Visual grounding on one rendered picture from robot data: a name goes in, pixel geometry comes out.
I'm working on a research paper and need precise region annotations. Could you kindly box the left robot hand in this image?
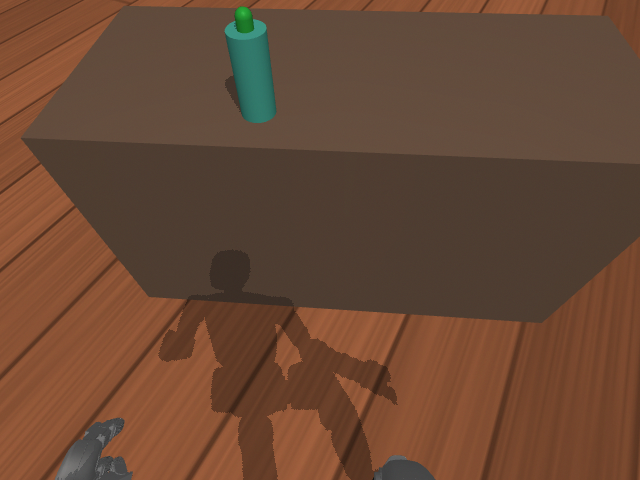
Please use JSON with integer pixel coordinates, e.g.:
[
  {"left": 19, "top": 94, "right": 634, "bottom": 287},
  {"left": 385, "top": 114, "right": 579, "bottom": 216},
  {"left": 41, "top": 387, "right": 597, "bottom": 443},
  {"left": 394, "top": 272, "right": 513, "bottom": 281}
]
[{"left": 55, "top": 418, "right": 133, "bottom": 480}]

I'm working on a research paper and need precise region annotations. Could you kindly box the bottle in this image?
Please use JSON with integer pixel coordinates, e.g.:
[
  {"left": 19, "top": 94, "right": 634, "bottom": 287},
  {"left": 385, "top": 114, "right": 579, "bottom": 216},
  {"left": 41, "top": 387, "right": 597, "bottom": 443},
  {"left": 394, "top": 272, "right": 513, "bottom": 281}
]
[{"left": 225, "top": 6, "right": 276, "bottom": 123}]

